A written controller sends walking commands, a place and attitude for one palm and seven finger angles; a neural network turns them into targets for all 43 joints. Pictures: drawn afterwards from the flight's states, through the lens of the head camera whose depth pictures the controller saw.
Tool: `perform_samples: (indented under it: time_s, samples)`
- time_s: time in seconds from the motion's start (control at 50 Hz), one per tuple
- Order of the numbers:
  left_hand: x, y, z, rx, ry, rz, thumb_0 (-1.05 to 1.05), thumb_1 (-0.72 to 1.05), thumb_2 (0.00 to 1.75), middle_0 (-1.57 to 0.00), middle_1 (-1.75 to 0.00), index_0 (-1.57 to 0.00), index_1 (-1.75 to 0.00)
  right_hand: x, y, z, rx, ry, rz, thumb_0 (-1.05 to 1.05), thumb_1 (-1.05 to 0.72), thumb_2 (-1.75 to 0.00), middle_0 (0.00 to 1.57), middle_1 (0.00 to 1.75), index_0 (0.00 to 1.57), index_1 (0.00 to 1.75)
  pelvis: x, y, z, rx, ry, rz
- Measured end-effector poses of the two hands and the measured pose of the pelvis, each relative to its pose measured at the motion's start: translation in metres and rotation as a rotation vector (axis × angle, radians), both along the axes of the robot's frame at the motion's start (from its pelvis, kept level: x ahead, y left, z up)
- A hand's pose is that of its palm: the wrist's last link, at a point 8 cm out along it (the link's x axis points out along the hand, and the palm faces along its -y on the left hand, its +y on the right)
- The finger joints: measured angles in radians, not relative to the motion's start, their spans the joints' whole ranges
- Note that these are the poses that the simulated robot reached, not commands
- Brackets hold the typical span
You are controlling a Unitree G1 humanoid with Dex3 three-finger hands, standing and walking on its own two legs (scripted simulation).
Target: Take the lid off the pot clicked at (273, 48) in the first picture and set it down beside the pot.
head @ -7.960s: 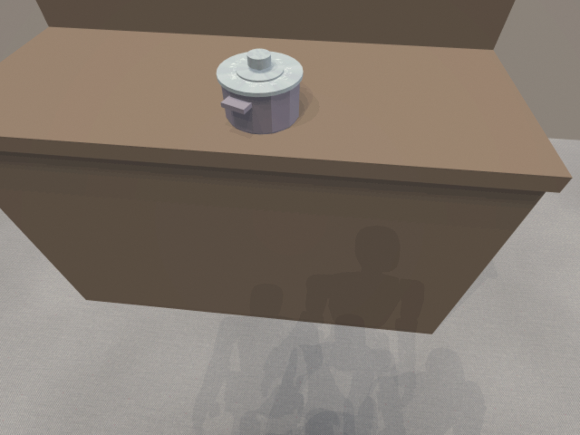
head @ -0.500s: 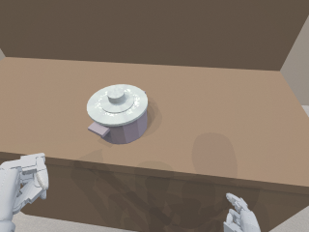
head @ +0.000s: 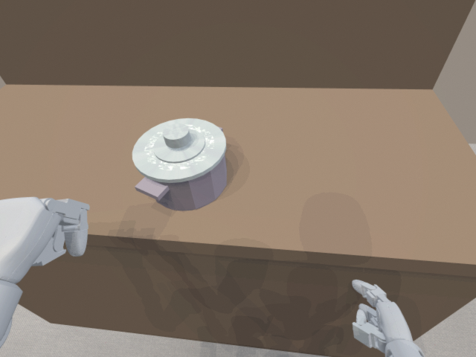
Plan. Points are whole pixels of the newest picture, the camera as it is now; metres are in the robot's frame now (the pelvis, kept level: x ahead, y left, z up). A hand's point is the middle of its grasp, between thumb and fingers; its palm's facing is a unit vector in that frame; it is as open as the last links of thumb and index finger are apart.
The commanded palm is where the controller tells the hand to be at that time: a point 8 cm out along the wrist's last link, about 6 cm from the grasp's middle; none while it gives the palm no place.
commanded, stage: reach forward and open the fingers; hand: left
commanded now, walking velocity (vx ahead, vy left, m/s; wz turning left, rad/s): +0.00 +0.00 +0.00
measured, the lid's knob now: (176, 135) +0.43 +0.17 +0.16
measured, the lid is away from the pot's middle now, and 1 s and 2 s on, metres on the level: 0.00 0.00 0.00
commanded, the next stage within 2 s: move the open hand above the knob in 0.88 s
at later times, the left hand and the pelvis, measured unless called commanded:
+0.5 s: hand (35, 230) +0.21 +0.28 +0.19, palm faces -0.11 +0.01 -0.99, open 6.7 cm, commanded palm +0.18 +0.27 +0.26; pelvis -0.05 +0.01 +0.00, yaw +3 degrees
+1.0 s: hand (45, 185) +0.25 +0.27 +0.22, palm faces -0.03 +0.03 -1.00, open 10.0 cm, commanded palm +0.22 +0.26 +0.29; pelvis -0.05 +0.01 +0.00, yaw +3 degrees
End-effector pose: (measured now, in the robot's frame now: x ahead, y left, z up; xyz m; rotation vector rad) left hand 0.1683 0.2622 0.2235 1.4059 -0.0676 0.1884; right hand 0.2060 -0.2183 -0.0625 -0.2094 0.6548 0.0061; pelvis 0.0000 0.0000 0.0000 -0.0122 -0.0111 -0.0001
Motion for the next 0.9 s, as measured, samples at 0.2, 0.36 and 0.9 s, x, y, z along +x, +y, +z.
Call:
perform_samples:
  time_s: [0.2,0.36,0.9]
  samples:
    - [0.003,0.013,0.001,0.131,0.252,0.004,0.00,0.48,1.16,-1.20,-1.05,-1.20,-1.05,-0.004,0.007,-0.009,0.037,0.007,-0.004,0.02,-0.90,-0.90,0.20,0.30,0.25,0.34,-0.021,0.005,0.002,-0.007,-0.008,0.038]
    - [0.013,0.016,0.011,0.160,0.286,-0.024,0.00,0.22,1.33,-1.11,-0.77,-1.12,-0.77,-0.015,0.035,-0.015,0.062,0.025,0.051,0.02,-0.90,-0.90,0.20,0.30,0.21,0.31,-0.037,0.007,0.003,-0.007,-0.030,0.057]
    - [0.054,0.016,0.045,0.171,0.204,-0.043,0.00,-0.36,1.63,-0.88,-0.10,-0.88,-0.10,-0.033,0.034,-0.010,0.052,0.002,0.032,0.02,-0.90,-0.90,0.20,0.30,0.20,0.30,-0.053,0.015,-0.001,0.001,-0.046,0.048]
